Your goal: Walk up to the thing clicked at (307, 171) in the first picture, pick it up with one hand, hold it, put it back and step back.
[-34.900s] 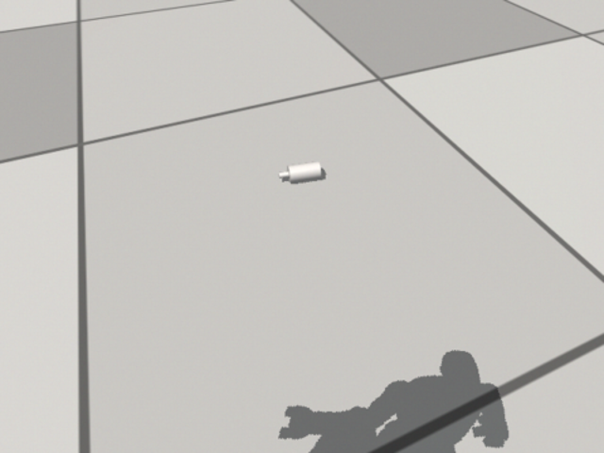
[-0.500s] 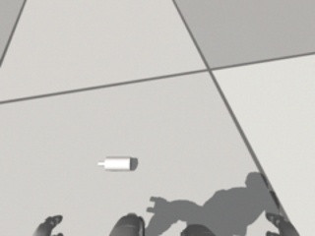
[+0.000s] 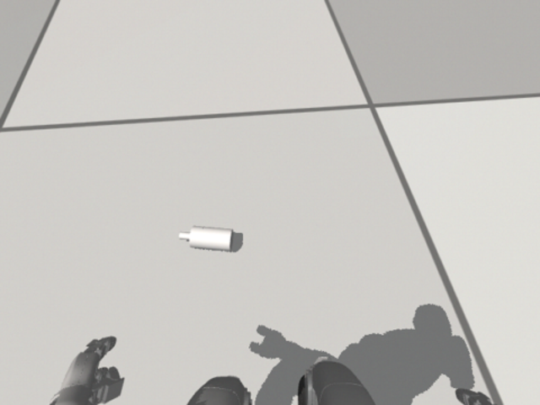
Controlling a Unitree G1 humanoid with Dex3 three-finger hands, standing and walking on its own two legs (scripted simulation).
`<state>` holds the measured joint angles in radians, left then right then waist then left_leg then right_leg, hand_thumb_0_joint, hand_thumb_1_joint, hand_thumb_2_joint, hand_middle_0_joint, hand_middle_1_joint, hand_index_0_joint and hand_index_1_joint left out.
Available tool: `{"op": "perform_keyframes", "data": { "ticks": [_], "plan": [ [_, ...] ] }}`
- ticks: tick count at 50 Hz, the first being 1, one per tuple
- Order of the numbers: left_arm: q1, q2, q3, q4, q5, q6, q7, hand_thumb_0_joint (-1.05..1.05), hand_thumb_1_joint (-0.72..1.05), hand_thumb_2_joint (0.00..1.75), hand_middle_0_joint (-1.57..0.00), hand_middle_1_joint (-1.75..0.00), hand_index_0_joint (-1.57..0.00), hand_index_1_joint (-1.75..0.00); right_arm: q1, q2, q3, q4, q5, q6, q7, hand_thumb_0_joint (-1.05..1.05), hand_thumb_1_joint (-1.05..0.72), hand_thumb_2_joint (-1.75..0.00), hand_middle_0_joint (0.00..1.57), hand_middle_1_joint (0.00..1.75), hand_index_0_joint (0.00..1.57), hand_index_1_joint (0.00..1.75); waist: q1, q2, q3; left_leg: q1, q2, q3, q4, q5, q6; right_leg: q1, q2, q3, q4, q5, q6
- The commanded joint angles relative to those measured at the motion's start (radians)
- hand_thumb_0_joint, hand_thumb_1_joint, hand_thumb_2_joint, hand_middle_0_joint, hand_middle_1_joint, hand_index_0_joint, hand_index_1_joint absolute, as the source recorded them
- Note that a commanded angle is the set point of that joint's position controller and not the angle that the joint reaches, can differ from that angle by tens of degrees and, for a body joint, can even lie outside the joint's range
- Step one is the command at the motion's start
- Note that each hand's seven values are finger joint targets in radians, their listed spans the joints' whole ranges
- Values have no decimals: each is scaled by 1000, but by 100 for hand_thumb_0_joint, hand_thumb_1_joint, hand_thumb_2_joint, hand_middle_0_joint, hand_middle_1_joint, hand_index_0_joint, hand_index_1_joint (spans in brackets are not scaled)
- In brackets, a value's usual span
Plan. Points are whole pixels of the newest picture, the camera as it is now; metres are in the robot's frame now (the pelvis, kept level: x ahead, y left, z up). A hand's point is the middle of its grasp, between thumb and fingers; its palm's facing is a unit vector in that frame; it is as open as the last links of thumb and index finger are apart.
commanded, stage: step back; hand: left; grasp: from above
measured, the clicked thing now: (205, 237) +0.68 +0.28 -0.71
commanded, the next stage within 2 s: none
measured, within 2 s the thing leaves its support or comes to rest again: neither
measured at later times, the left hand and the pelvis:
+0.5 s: hand out of the picture -0.11 +0.25 -0.12, palm faces -0.07 -0.90 -0.43, open 7.4 cm; pelvis -0.18 -0.02 +0.01, yaw -6 degrees
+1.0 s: hand out of the picture -0.24 +0.28 -0.14, palm faces -0.01 -0.93 -0.37, open 7.4 cm; pelvis -0.35 +0.01 +0.01, yaw -1 degrees
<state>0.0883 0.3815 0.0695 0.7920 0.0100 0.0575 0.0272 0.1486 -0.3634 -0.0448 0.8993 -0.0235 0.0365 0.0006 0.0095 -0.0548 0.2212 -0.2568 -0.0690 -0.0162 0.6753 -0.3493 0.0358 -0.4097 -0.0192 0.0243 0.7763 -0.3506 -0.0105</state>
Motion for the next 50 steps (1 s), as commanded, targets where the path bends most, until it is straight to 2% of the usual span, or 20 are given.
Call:
{"op": "perform_keyframes", "data": {
  "ticks": [1, 4, 10, 14, 17, 18, 19, 20, 21, 24, 30, 33, 36, 37, 38, 39, 40, 43, 47, 50],
  "plan": [
    [5, 205, 63, -65, 5, -17, 21, 0, 90, 90, -20, -30, -20, -30, -11, -324, -87, -96, -19, -20, -21, 0, -90, -90, 20, 30, 20, 30, -38, 240, -202, -75, 416, -418, -329, 454, 265, -11, 121, 157, 481, -270, -3],
    [98, 189, 65, -24, -11, -15, 13, 0, 90, 90, -20, -30, -20, -30, -86, -239, -59, -125, -17, -23, -27, 0, -90, -90, 20, 30, 20, 30, 27, 169, -171, -11, 284, -220, -298, 484, 158, -91, 153, 171, 555, -151, -5],
    [95, 169, 57, -34, 4, -36, 5, 0, 90, 90, -20, -30, -20, -30, -7, -235, -67, -126, 0, -19, -25, 0, -90, -90, 20, 30, 20, 30, -43, 204, -251, 214, 309, -198, -226, 519, 222, -62, 86, 90, 244, -169, 60],
    [157, 171, 56, -1, 4, -42, -2, 0, 90, 90, -20, -30, -20, -30, -35, -271, -81, -143, -10, -1, -14, 0, -90, -90, 20, 30, 20, 30, -37, 278, -309, 157, 305, -200, -232, 345, 180, 94, 43, 13, -70, -116, 40],
    [311, 177, 64, 72, 13, -44, -9, 0, 90, 90, -20, -30, -20, -30, -98, -288, -87, -151, -1, 18, -8, 0, -90, -90, 20, 30, 20, 30, 35, 256, -346, -5, 286, -194, -220, 122, 111, 291, 42, -28, -314, 48, -12],
    [305, 216, 76, 69, 28, -49, -10, 0, 90, 90, -20, -30, -20, -30, -90, -250, -79, -151, 8, 20, -5, 0, -90, -90, 20, 30, 20, 30, 36, 131, -317, -137, 215, -161, -124, -3, 49, 308, -26, 128, -357, -14, -46],
    [255, 290, 97, 36, 41, -51, -13, 0, 90, 90, -20, -30, -20, -30, -85, -193, -62, -164, 11, 17, -6, 0, -90, -90, 20, 30, 20, 30, 34, -113, -247, -332, 43, -82, 77, -155, -24, 273, -214, 435, -464, -147, -123],
    [140, 397, 114, -15, 42, -43, -11, 0, 90, 90, -20, -30, -20, -30, -131, -206, -72, -171, 3, 21, -21, 0, -90, -90, 20, 30, 20, 30, 77, -244, -176, -258, -35, -117, 354, -237, -63, -34, -411, 602, -559, -195, -283],
    [33, 387, 113, -47, 33, -48, -1, 0, 90, 90, -20, -30, -20, -30, -95, -250, -89, -152, 3, 23, -26, 0, -90, -90, 20, 30, 20, 30, 30, -229, -103, -195, 21, -193, 509, -193, -66, -187, -445, 630, -590, -224, -305],
    [-108, 241, 83, -74, 31, -54, 5, 0, 90, 90, -20, -30, -20, -30, 52, -221, -79, -73, 16, 23, -16, 0, -90, -90, 20, 30, 20, 30, -77, -42, -96, -195, -86, -191, 580, -37, -52, -77, -168, 162, -454, 53, -128],
    [89, 222, 88, -53, 38, -44, 19, 0, 90, 90, -20, -30, -20, -30, 29, -200, -48, -107, 7, -1, -30, 0, -90, -90, 20, 30, 20, 30, 48, -147, -218, -312, 0, -120, 301, -181, -81, 380, -231, 185, -317, 376, -176],
    [94, 242, 84, -54, 27, -32, 23, 0, 90, 90, -20, -30, -20, -30, 73, -188, -49, -101, -4, -9, -32, 0, -90, -90, 20, 30, 20, 30, 42, -191, -284, -181, 63, -66, 30, -181, -50, 413, -266, 185, -229, 574, -173],
    [36, 244, 60, -72, 10, -12, 13, 0, 90, 90, -20, -30, -20, -30, 203, -211, -71, -30, -5, -7, -24, 0, -90, -90, 20, 30, 20, 30, -26, -109, -308, 64, 38, 16, -276, 123, -18, 240, -202, 124, -139, 460, -102],
    [58, 207, 47, -79, 6, -6, 12, 0, 90, 90, -20, -30, -20, -30, 172, -256, -87, -40, -20, -4, -21, 0, -90, -90, 20, 30, 20, 30, -14, 38, -290, 112, 146, -165, -298, 203, 11, 93, -129, 81, -53, 274, -53],
    [44, 169, 38, -87, -3, -9, 13, 0, 90, 90, -20, -30, -20, -30, 131, -340, -99, -61, -29, 1, -14, 0, -90, -90, 20, 30, 20, 30, -14, 297, -259, 125, 356, -448, -337, 355, 112, -101, 44, -46, 148, -120, -3],
    [-45, 212, 60, -98, 7, -8, 30, 0, 90, 90, -20, -30, -20, -30, 80, -411, -103, -90, -29, 2, -6, 0, -90, -90, 20, 30, 20, 30, -68, 330, -233, -83, 447, -521, -363, 359, 250, -35, 78, 47, 325, -339, 13],
    [-61, 227, 64, -81, 10, -7, 30, 0, 90, 90, -20, -30, -20, -30, 26, -382, -100, -98, -26, -9, -12, 0, -90, -90, 20, 30, 20, 30, -54, 311, -179, -196, 461, -532, -382, 362, 274, 27, 70, 120, 445, -309, 6],
    [76, 206, 57, -17, -15, -2, 18, 0, 90, 90, -20, -30, -20, -30, -83, -262, -61, -129, -32, -14, -25, 0, -90, -90, 20, 30, 20, 30, 38, 197, -197, -67, 274, -200, -256, 543, 165, -64, 127, 153, 570, -152, -7],
    [72, 169, 44, -15, 5, -31, 9, 0, 90, 90, -20, -30, -20, -30, 7, -230, -59, -106, -9, -14, -24, 0, -90, -90, 20, 30, 20, 30, -10, 214, -236, 162, 282, -200, -197, 495, 185, -74, 66, 92, 257, -166, 33],
    [67, 170, 34, -5, 11, -60, -2, 0, 90, 90, -20, -30, -20, -30, 47, -257, -70, -93, -10, -17, -19, 0, -90, -90, 20, 30, 20, 30, -53, 228, -302, 244, 296, -211, -197, 267, 191, 5, 29, 23, -69, -159, 34]
  ]
}}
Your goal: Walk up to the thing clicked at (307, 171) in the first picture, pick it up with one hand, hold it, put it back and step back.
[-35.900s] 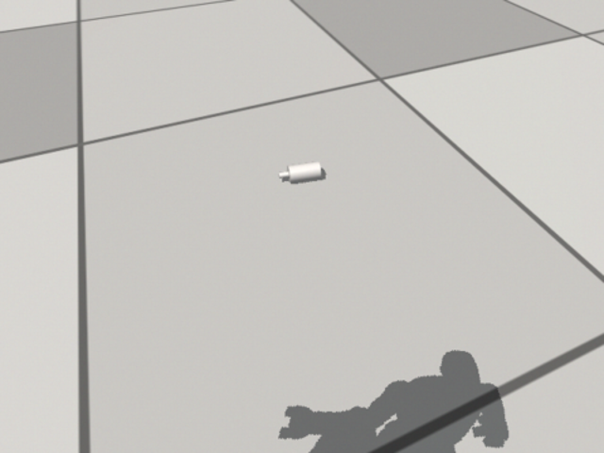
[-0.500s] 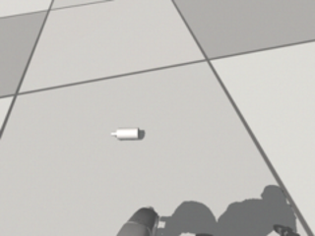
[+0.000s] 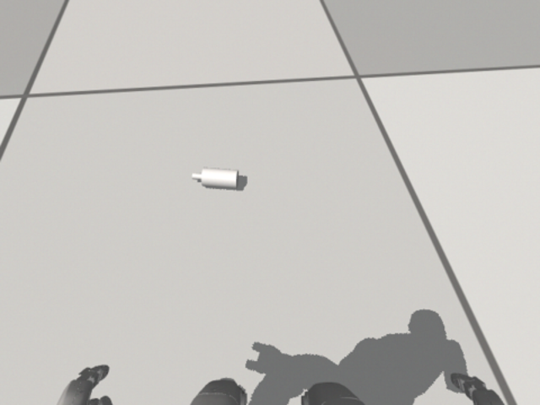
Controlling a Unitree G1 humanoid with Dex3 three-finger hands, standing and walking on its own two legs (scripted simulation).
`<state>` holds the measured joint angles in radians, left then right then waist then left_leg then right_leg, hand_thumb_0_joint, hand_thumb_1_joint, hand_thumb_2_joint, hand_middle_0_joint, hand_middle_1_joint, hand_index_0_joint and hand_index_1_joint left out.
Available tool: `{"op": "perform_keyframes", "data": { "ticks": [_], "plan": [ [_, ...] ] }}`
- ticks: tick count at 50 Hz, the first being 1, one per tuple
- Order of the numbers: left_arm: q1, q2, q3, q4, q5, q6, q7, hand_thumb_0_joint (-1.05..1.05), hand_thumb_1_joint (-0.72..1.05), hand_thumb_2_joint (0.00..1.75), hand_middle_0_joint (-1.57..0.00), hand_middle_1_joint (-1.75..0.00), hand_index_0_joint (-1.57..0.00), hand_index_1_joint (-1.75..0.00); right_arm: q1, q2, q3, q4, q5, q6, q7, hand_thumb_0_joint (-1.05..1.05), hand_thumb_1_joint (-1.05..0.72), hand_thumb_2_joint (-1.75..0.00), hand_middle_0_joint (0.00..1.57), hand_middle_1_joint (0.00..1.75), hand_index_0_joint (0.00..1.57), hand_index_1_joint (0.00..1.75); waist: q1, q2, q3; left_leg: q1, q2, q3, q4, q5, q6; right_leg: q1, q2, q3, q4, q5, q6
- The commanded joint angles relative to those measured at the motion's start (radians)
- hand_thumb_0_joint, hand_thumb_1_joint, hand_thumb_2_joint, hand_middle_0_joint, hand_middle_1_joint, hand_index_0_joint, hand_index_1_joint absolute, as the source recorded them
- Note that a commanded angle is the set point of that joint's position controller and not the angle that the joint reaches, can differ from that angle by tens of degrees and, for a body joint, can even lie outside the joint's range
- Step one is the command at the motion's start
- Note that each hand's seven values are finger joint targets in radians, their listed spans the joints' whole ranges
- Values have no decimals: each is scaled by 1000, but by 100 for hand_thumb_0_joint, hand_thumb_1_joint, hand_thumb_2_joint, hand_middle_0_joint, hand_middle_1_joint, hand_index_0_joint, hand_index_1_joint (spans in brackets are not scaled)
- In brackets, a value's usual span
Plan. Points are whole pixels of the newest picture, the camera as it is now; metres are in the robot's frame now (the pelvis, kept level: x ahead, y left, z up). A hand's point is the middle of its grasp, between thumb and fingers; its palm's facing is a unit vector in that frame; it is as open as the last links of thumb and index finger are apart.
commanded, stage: step back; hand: left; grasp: from above
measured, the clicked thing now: (215, 177) +1.02 +0.29 -0.72
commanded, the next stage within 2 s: stand in 1.20 s
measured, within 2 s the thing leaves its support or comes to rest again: neither
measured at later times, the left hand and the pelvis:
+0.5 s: hand out of the picture +0.02 +0.27 -0.14, palm faces -0.04 -0.93 -0.37, open 7.4 cm; pelvis -0.07 +0.00 +0.00, yaw -2 degrees
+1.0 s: hand out of the picture +0.05 +0.26 -0.16, palm faces +0.02 -0.94 -0.35, open 7.4 cm; pelvis -0.03 -0.01 +0.00, yaw +0 degrees
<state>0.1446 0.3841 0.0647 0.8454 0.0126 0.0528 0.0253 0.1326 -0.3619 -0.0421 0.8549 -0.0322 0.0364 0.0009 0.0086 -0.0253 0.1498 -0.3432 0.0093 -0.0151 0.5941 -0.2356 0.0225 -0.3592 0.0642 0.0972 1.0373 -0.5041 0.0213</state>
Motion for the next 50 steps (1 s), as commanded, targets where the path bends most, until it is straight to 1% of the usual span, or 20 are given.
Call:
{"op": "perform_keyframes", "data": {
  "ticks": [1, 4, 6, 7, 10, 16, 18, 19, 21, 27, 30, 31, 32, 33, 34, 37, 43, 46, 48, 50],
  "plan": [
    [27, 168, 41, -39, 10, -63, -1, 0, 90, 90, -20, -30, -20, -30, 53, -266, -75, -46, -6, -12, -15, 0, -90, -90, 20, 30, 20, 30, -53, 209, -236, 291, 213, -216, -117, 91, 193, 17, -42, -74, -419, -11, -6],
    [157, 195, 55, 51, 31, -80, 0, 0, 90, 90, -20, -30, -20, -30, -1, -242, -67, -53, 1, 0, -10, 0, -90, -90, 20, 30, 20, 30, 14, 131, -237, 71, 165, -157, -2, 1, 109, 280, -55, -11, -719, 196, -65],
    [55, 309, 84, 10, 38, -87, -4, 0, 90, 90, -20, -30, -20, -30, -34, -176, -45, -78, 2, -9, -10, 0, -90, -90, 20, 30, 20, 30, 21, -114, -145, -185, -28, -61, 186, -292, -15, 180, -359, 400, -757, -9, -210],
    [-20, 358, 86, -8, 43, -83, -5, 0, 90, 90, -20, -30, -20, -30, -75, -218, -64, -59, -4, -12, -20, 0, -90, -90, 20, 30, 20, 30, 40, -169, -87, -36, 20, -118, 306, -308, -37, -90, -464, 491, -784, -103, -295],
    [-77, 230, 54, -18, 32, -96, -6, 0, 90, 90, -20, -30, -20, -30, -39, -219, -63, -7, 16, -28, -2, 0, -90, -90, 20, 30, 20, 30, -14, -72, -37, -18, -38, -83, 281, -187, -26, -8, -271, 175, -714, 156, -190],
    [6, 241, 50, 17, 27, -75, -26, 0, 90, 90, -20, -30, -20, -30, 28, -169, -49, 35, 7, -78, -4, 0, -90, -90, 20, 30, 20, 30, -3, -138, -120, 133, -49, 39, -216, -78, -27, 175, -220, 69, -548, 363, -137],
    [48, 169, 26, 9, 18, -71, -28, 0, 90, 90, -20, -30, -20, -30, 92, -220, -74, 60, -2, -96, -16, 0, -90, -90, 20, 30, 20, 30, -12, 1, -192, 367, 100, -191, -275, 31, 29, 27, -154, 6, -351, 386, -78],
    [27, 129, 13, 6, 4, -69, -30, 0, 90, 90, -20, -30, -20, -30, 81, -282, -85, 55, -3, -101, -18, 0, -90, -90, 20, 30, 20, 30, -7, 138, -199, 418, 262, -445, -294, -35, 128, -142, -49, -85, -269, 115, -44],
    [-45, 233, 43, 10, 16, -66, -23, 0, 90, 90, -20, -30, -20, -30, 82, -335, -103, 61, -3, -96, -12, 0, -90, -90, 20, 30, 20, 30, -36, 119, -107, 189, 352, -514, -343, -224, 241, -81, -116, -23, -155, -71, -56],
    [11, 183, 45, 40, 11, -77, -47, 0, 90, 90, -20, -30, -20, -30, 44, -280, -83, 47, -10, -91, -5, 0, -90, -90, 20, 30, 20, 30, -14, 228, -92, 99, 185, -248, -286, -130, 133, 52, -82, -108, -366, 61, -49],
    [94, 179, 51, 92, 18, -90, -34, 0, 90, 90, -20, -30, -20, -30, -14, -216, -57, 20, 9, -68, -1, 0, -90, -90, 20, 30, 20, 30, 54, 148, -138, -37, 107, -121, -121, -148, 65, 289, -43, -145, -597, 225, -54],
    [122, 208, 61, 104, 23, -94, -26, 0, 90, 90, -20, -30, -20, -30, -9, -174, -43, 10, 14, -64, -4, 0, -90, -90, 20, 30, 20, 30, 67, 56, -152, -128, 61, -89, -2, -151, 34, 374, -100, -24, -632, 200, -69],
    [151, 277, 79, 102, 35, -102, -18, 0, 90, 90, -20, -30, -20, -30, 5, -118, -26, -5, 18, -66, -8, 0, -90, -90, 20, 30, 20, 30, 80, -148, -157, -266, -57, -52, 201, -232, -17, 421, -296, 294, -763, 94, -128],
    [77, 334, 85, 80, 32, -102, -17, 0, 90, 90, -20, -30, -20, -30, 2, -160, -39, 11, 6, -56, -20, 0, -90, -90, 20, 30, 20, 30, 70, -126, -114, -217, -38, -81, 310, -343, -24, 222, -448, 426, -842, -145, -226],
    [-14, 341, 85, 49, 30, -99, -21, 0, 90, 90, -20, -30, -20, -30, 49, -217, -59, 38, 3, -55, -20, 0, -90, -90, 20, 30, 20, 30, 35, -103, -41, -138, 1, -100, 349, -326, -30, 66, -477, 453, -852, -244, -272],
    [-74, 250, 62, 40, 20, -108, -19, 0, 90, 90, -20, -30, -20, -30, 106, -205, -53, 87, 12, -59, -8, 0, -90, -90, 20, 30, 20, 30, -2, -84, -31, -116, 16, -104, 294, -213, -19, 102, -336, 206, -805, -33, -200],
    [-86, 253, 48, 59, 13, -102, -26, 0, 90, 90, -20, -30, -20, -30, 106, -175, -46, 101, 1, -69, 4, 0, -90, -90, 20, 30, 20, 30, -6, -153, -92, 57, 7, 27, -18, -118, -27, 109, -292, 40, -680, 286, -170],
    [-59, 199, 18, 60, -4, -88, -23, 0, 90, 90, -20, -30, -20, -30, 115, -183, -53, 124, -1, -82, -12, 0, -90, -90, 20, 30, 20, 30, -19, -33, -173, 243, 24, -28, -180, 184, -7, 98, -222, -42, -478, 552, -89],
    [-48, 153, 3, 62, -28, -77, -20, 0, 90, 90, -20, -30, -20, -30, 50, -264, -59, 103, -1, -87, -21, 0, -90, -90, 20, 30, 20, 30, 10, 138, -208, 212, 241, -299, -229, 265, 111, 68, -93, -112, -389, 268, -31],
    [-48, 182, 5, 93, -20, -75, -13, 0, 90, 90, -20, -30, -20, -30, -20, -272, -56, 107, 4, -79, -15, 0, -90, -90, 20, 30, 20, 30, 20, 165, -176, 121, 255, -268, -224, 263, 148, 171, -108, -91, -465, 119, -46]
  ]
}}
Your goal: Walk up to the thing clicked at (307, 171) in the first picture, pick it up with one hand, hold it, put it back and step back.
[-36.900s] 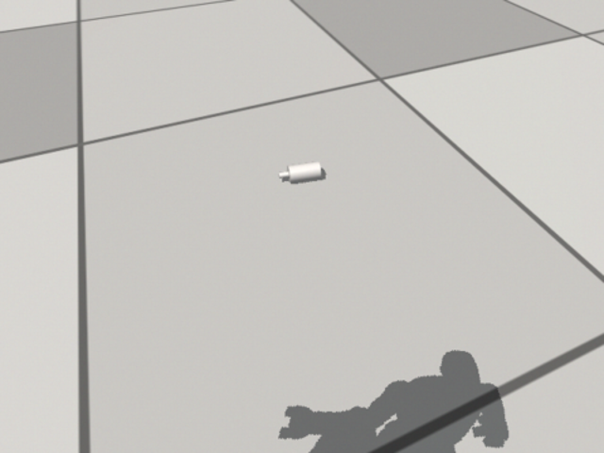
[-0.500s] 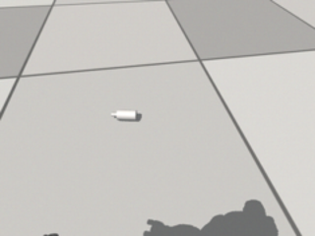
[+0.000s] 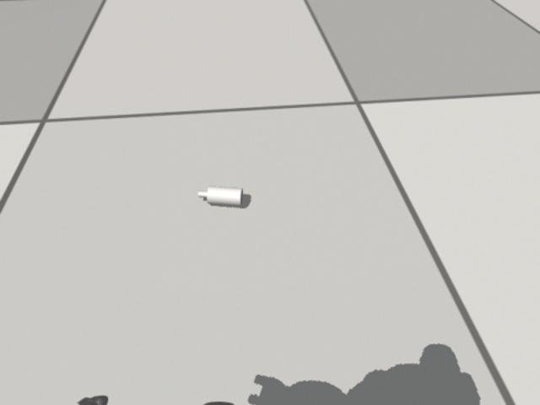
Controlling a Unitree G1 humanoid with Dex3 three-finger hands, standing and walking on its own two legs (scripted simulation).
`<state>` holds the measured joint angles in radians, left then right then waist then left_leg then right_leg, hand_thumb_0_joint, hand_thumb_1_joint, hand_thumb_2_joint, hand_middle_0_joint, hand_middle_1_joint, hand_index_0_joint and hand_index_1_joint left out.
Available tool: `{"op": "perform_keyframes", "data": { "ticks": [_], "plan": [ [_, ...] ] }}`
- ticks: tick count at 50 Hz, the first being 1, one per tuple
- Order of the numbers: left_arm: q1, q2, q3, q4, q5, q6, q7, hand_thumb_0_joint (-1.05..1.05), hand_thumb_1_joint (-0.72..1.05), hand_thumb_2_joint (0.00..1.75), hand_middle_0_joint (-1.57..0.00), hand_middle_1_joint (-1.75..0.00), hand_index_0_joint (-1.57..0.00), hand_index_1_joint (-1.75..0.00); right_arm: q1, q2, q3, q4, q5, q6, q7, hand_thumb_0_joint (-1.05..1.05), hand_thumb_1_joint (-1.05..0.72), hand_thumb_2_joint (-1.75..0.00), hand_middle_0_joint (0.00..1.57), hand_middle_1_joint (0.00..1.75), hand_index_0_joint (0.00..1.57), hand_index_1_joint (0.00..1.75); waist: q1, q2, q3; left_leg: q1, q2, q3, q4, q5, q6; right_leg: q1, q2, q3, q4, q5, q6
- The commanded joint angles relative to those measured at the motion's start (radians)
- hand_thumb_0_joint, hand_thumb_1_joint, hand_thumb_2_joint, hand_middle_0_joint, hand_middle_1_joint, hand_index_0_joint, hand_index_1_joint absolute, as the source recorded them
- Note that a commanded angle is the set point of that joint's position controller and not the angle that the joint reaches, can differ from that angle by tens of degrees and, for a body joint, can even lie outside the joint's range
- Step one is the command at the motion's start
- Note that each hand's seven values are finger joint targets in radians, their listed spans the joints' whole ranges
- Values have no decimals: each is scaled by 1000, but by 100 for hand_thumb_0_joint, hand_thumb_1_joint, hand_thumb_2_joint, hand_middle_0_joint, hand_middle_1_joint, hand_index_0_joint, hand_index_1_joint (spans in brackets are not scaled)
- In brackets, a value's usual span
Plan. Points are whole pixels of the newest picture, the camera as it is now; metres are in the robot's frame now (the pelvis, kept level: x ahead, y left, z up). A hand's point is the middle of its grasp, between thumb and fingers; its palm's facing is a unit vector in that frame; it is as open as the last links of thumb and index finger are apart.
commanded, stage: step back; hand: left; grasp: from above
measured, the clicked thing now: (220, 195) +1.05 +0.29 -0.72
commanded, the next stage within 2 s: stand in 0.20 s
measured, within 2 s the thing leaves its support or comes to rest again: neither
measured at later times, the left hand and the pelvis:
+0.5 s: hand out of the picture +0.10 +0.25 -0.14, palm faces -0.03 -0.94 -0.34, open 7.4 cm; pelvis +0.01 +0.00 +0.02, yaw -1 degrees
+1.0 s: hand out of the picture +0.07 +0.24 -0.14, palm faces -0.05 -0.94 -0.34, open 7.4 cm; pelvis +0.00 -0.01 +0.02, yaw -1 degrees
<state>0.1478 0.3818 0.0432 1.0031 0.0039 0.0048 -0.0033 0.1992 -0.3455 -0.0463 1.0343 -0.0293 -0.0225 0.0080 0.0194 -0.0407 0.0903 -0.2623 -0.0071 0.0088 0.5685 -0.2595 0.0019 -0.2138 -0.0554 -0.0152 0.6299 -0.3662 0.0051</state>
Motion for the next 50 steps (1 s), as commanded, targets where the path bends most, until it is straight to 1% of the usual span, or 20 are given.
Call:
{"op": "perform_keyframes", "data": {
  "ticks": [1, 2, 3, 4, 6, 8, 9, 10, 11, 12, 17, 21, 24, 25, 27, 32, 37, 44, 47, 50],
  "plan": [
    [-48, 176, 24, -61, -5, -33, 14, 0, 90, 90, -20, -30, -20, -30, -98, -263, -41, -69, 2, -19, -21, 0, -90, -90, 20, 30, 20, 30, 18, 178, -134, 80, 233, -222, -171, 380, 128, 41, 2, 28, -126, 69, -32],
    [-31, 190, 28, -45, -3, -40, 16, 0, 90, 90, -20, -30, -20, -30, -115, -244, -36, -73, 8, -18, -23, 0, -90, -90, 20, 30, 20, 30, 22, 166, -160, 103, 190, -160, -127, 457, 91, 66, -18, 40, -139, 222, -35],
    [-17, 204, 32, -39, -4, -45, 18, 0, 90, 90, -20, -30, -20, -30, -101, -234, -32, -70, 13, -18, -26, 0, -90, -90, 20, 30, 20, 30, 12, 161, -186, 104, 156, -118, -83, 525, 65, 105, -36, 52, -143, 351, -36],
    [-15, 209, 33, -28, -4, -46, 20, 0, 90, 90, -20, -30, -20, -30, -101, -225, -31, -65, 17, -16, -28, 0, -90, -90, 20, 30, 20, 30, 7, 157, -195, 74, 137, -103, -70, 500, 49, 143, -49, 63, -150, 416, -37],
    [-53, 213, 29, -28, -4, -42, 18, 0, 90, 90, -20, -30, -20, -30, -106, -207, -28, -49, 18, -11, -27, 0, -90, -90, 20, 30, 20, 30, -8, 116, -195, 96, 124, -92, -111, 393, 34, 121, -65, 82, -150, 402, -45],
    [-68, 200, 21, -20, -3, -38, 18, 0, 90, 90, -20, -30, -20, -30, -144, -217, -31, -39, 15, -9, -27, 0, -90, -90, 20, 30, 20, 30, -5, 108, -178, 113, 143, -119, -148, 345, 42, 93, -49, 60, -171, 345, -36],
    [-68, 196, 20, -12, -1, -39, 19, 0, 90, 90, -20, -30, -20, -30, -159, -219, -32, -34, 15, -9, -25, 0, -90, -90, 20, 30, 20, 30, -5, 98, -180, 117, 151, -123, -150, 343, 49, 99, -49, 53, -182, 345, -31],
    [-60, 159, -2, 16, -5, -37, 14, 0, 90, 90, -20, -30, -20, -30, -153, -218, -19, -32, 28, -13, -21, 0, -90, -90, 20, 30, 20, 30, -9, 75, -170, 139, 146, -125, -156, 375, 43, 106, -60, 76, -227, 387, -31],
    [-71, 172, -1, 18, -4, -37, 14, 0, 90, 90, -20, -30, -20, -30, -142, -212, -18, -25, 27, -14, -21, 0, -90, -90, 20, 30, 20, 30, -23, 57, -175, 170, 143, -113, -165, 395, 37, 100, -63, 77, -236, 410, -30],
    [-69, 171, -4, 24, -2, -41, 13, 0, 90, 90, -20, -30, -20, -30, -146, -215, -16, -16, 28, -16, -19, 0, -90, -90, 20, 30, 20, 30, -21, 58, -176, 190, 145, -110, -156, 433, 35, 105, -68, 79, -242, 452, -27],
    [-99, 176, -7, 42, -1, -43, 14, 0, 90, 90, -20, -30, -20, -30, -178, -207, -10, 0, 27, -15, -15, 0, -90, -90, 20, 30, 20, 30, -25, 35, -151, 203, 145, -100, -211, 412, 25, 113, -73, 76, -294, 429, -19],
    [-98, 174, -7, 59, 2, -44, 12, 0, 90, 90, -20, -30, -20, -30, -204, -209, -8, 10, 24, -11, -10, 0, -90, -90, 20, 30, 20, 30, -18, 43, -110, 177, 136, -97, -258, 259, 19, 100, -73, 81, -346, 301, -12],
    [-108, 184, -5, 63, 5, -50, 12, 0, 90, 90, -20, -30, -20, -30, -205, -198, -5, 16, 23, -13, -6, 0, -90, -90, 20, 30, 20, 30, -23, 30, -125, 183, 136, -93, -267, 265, 15, 112, -78, 82, -359, 314, -13],
    [-100, 179, -6, 66, 4, -50, 11, 0, 90, 90, -20, -30, -20, -30, -208, -203, -4, 20, 23, -12, -5, 0, -90, -90, 20, 30, 20, 30, -19, 43, -114, 181, 131, -89, -273, 216, 14, 96, -78, 87, -374, 279, -9],
    [-116, 187, -2, 65, 5, -50, 11, 0, 90, 90, -20, -30, -20, -30, -199, -200, -2, 26, 22, -13, -5, 0, -90, -90, 20, 30, 20, 30, -23, 47, -121, 167, 130, -87, -285, 194, 12, 113, -82, 92, -373, 263, -12],
    [-100, 190, -4, 76, 5, -50, 10, 0, 90, 90, -20, -30, -20, -30, -198, -200, -1, 41, 21, -16, -5, 0, -90, -90, 20, 30, 20, 30, -17, 41, -135, 185, 136, -93, -292, 233, 8, 118, -83, 89, -373, 289, -18],
    [-96, 190, -5, 84, 5, -43, 8, 0, 90, 90, -20, -30, -20, -30, -169, -203, 2, 58, 19, -10, -6, 0, -90, -90, 20, 30, 20, 30, -22, 41, -79, 125, 127, -98, -321, 84, 4, 76, -75, 92, -394, 139, -18],
    [-71, 181, -9, 81, 7, -41, 7, 0, 90, 90, -20, -30, -20, -30, -154, -217, -1, 63, 18, -11, -7, 0, -90, -90, 20, 30, 20, 30, -20, 51, -105, 135, 134, -104, -312, 106, 8, 77, -74, 92, -379, 172, -21],
    [-75, 186, -9, 76, 4, -45, 7, 0, 90, 90, -20, -30, -20, -30, -140, -211, 3, 63, 18, -13, -7, 0, -90, -90, 20, 30, 20, 30, -25, 31, -122, 152, 136, -98, -300, 168, 9, 90, -80, 97, -372, 226, -22],
    [-76, 185, -9, 77, 2, -41, 7, 0, 90, 90, -20, -30, -20, -30, -135, -210, 6, 68, 20, -14, -9, 0, -90, -90, 20, 30, 20, 30, -25, 45, -112, 149, 138, -97, -300, 180, 10, 92, -79, 93, -364, 234, -25]
  ]
}}
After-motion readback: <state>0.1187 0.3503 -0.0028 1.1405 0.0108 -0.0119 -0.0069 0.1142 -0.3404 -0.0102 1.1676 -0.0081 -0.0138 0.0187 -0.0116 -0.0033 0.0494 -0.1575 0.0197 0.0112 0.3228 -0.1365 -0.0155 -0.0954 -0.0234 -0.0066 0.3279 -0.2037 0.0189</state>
